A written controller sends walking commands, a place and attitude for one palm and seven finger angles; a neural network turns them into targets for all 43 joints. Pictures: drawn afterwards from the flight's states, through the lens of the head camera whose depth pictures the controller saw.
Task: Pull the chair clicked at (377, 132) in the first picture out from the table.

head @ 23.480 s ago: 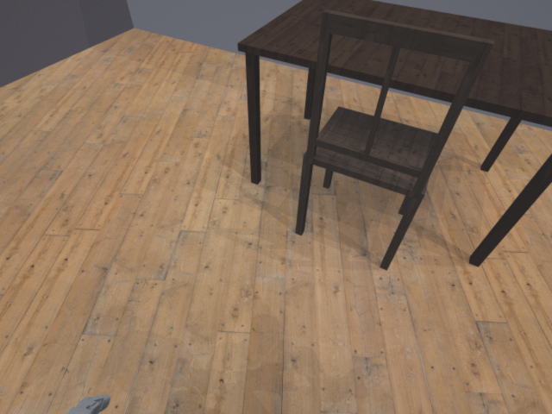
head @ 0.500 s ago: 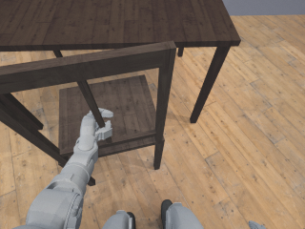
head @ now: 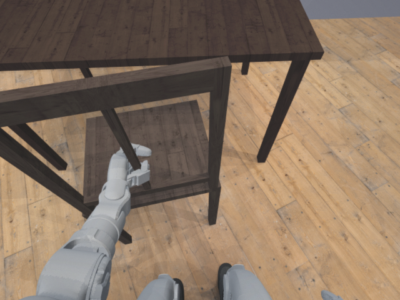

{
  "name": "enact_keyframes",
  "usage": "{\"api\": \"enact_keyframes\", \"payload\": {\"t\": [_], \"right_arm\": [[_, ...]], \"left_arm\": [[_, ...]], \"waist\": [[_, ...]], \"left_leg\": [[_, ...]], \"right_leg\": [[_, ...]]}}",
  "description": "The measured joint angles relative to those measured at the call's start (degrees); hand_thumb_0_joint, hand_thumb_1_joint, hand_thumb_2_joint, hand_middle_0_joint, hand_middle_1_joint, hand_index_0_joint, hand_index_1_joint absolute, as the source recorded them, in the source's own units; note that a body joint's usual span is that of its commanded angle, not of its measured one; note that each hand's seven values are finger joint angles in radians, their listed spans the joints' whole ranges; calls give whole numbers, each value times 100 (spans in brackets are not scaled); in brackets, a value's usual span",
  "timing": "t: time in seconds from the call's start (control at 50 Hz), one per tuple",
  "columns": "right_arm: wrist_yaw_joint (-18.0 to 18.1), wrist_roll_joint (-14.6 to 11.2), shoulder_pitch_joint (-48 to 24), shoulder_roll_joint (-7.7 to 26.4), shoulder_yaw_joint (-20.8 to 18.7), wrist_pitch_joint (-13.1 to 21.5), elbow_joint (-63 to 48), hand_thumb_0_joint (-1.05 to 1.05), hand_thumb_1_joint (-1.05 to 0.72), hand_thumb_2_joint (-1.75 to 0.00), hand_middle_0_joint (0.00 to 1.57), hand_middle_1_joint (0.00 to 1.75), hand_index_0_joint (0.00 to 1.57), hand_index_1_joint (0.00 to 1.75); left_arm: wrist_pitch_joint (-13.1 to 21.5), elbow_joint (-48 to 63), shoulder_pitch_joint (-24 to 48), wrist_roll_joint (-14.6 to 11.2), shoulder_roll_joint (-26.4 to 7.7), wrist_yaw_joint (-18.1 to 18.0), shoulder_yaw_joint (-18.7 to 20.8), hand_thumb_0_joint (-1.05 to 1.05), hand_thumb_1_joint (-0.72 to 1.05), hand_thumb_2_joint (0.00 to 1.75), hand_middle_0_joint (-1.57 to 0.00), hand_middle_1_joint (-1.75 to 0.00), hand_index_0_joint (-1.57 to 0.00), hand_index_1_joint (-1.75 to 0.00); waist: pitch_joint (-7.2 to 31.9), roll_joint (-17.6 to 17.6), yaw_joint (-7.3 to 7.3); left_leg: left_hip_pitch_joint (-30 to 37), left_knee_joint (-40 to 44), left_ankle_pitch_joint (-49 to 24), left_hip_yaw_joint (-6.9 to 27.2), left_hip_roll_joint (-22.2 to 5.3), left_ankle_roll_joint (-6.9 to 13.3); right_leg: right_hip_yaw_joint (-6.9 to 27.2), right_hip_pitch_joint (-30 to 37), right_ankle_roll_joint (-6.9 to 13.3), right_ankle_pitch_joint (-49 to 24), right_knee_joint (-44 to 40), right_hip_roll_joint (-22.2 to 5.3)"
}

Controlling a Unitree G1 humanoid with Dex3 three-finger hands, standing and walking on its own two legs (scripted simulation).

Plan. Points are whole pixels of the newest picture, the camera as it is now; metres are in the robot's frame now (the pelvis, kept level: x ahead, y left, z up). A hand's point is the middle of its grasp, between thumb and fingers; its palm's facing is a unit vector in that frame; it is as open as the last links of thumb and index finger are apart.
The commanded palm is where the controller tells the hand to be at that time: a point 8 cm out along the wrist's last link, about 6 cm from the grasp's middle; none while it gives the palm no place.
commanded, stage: step backward, pulling the chair out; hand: left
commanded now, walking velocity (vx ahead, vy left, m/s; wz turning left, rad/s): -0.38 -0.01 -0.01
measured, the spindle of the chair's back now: (132, 157) +0.41 +0.15 -0.01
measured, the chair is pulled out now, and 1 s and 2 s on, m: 0.17 0.17 0.21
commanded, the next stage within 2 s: none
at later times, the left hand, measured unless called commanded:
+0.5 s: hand (144, 172) +0.39 +0.12 -0.05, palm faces +0.01 -0.98 -0.20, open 5.0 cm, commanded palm +0.40 +0.17 -0.04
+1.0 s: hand (144, 174) +0.39 +0.12 -0.05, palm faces +0.03 -0.98 -0.20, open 5.1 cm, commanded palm +0.39 +0.17 -0.04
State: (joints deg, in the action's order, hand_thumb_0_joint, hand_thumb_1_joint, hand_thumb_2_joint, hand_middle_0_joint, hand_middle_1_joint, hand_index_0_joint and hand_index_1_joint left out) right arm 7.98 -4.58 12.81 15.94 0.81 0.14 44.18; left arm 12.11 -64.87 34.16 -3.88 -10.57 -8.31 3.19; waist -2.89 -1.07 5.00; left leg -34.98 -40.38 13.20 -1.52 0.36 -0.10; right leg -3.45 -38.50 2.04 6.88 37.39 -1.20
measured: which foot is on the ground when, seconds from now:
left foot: down 0.00-1.00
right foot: down 0.00-1.00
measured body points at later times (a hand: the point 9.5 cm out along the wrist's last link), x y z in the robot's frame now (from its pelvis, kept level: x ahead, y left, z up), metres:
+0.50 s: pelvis +0.00 +0.01 +0.00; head +0.08 -0.01 +0.44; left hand +0.39 +0.17 -0.03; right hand +0.06 -0.26 -0.13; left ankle +0.07 +0.12 -0.71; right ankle +0.12 -0.10 -0.71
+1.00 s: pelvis -0.01 +0.00 +0.00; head +0.08 -0.01 +0.44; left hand +0.38 +0.18 -0.03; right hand +0.05 -0.28 -0.13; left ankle +0.05 +0.12 -0.71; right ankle +0.12 -0.10 -0.71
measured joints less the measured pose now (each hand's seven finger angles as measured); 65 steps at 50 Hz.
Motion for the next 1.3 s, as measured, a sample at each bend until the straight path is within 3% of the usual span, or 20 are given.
{"api": "enact_keyframes", "payload": {"t": [0.16,0.4,0.5,0.64,0.7,0.8,0.92,1.0,1.14,1.2,1.3], "right_arm": [[103,-3,47,22,-16,29,-90,1,-91,-90,21,30,20,30],[-2,21,-73,-185,30,47,-69,1,-91,-90,21,30,20,30],[0,19,30,-86,36,74,-26,1,-91,-89,21,30,20,30],[61,49,88,-147,44,108,-21,1,-91,-90,21,30,20,30],[55,85,61,-222,31,129,11,1,-91,-90,21,30,20,30],[12,90,-34,-235,18,130,-18,1,-91,-90,21,30,20,30],[-102,48,-105,-87,-42,190,11,1,-91,-89,21,30,20,30],[-92,55,16,73,-51,193,30,1,-91,-89,21,30,20,30],[-23,79,104,-34,-33,182,-47,1,-91,-90,21,30,20,30],[-25,97,88,-150,-19,163,-23,1,-91,-90,21,30,20,30],[-72,75,-7,-160,-22,145,-29,1,-91,-90,21,30,20,30]], "left_arm": [[-73,70,-94,-44,-99,5,-219,1,73,81,-33,-120,-49,-145],[-83,48,-46,-72,-80,42,-9,1,72,82,-34,-119,-49,-145],[-105,73,-9,-15,-9,49,-69,1,72,81,-33,-119,-49,-145],[-124,89,-66,-34,-70,73,-203,1,73,80,-32,-121,-49,-145],[-154,49,-58,-21,-122,125,-162,1,72,81,-32,-121,-49,-145],[-188,-44,-9,-74,-168,135,10,1,71,83,-33,-120,-49,-145],[-181,-28,76,-68,-104,57,170,2,71,83,-33,-119,-49,-145],[-272,24,145,-9,-64,78,68,2,72,82,-32,-120,-49,-145],[-328,134,60,-73,-165,85,-77,2,72,82,-32,-122,-49,-145],[-361,107,35,-55,-231,119,-20,2,71,82,-32,-122,-49,-145],[-313,8,32,-79,-218,110,140,3,71,83,-34,-121,-49,-145]], "waist": [[57,149,-25],[-79,47,5],[-94,-6,0],[-71,100,-90],[-63,173,-121],[-68,76,-77],[-260,57,24],[-223,42,48],[-241,146,-96],[-203,233,-107],[-184,70,-11]], "left_leg": [[103,-3,64,-99,-63,62],[61,-263,641,-46,-10,-33],[137,92,-136,-55,-12,49],[215,-7,93,-179,-67,110],[234,-138,167,-224,-65,75],[125,-383,286,-161,-113,3],[245,-428,1194,54,106,-116],[335,55,-44,58,85,-6],[399,-27,210,-70,-29,38],[402,-172,289,-118,-13,-6],[241,-440,641,-5,-21,-61]], "right_leg": [[77,62,-156,210,14,50],[62,90,22,30,42,26],[40,160,-66,-99,-171,12],[154,138,-204,334,43,59],[194,136,-128,-10,119,55],[127,30,21,195,388,91],[74,195,49,-53,-31,-9],[-9,185,-32,-178,-193,-58],[84,161,-185,260,-43,39],[117,148,-61,-238,16,19],[12,63,104,-15,174,21]]}}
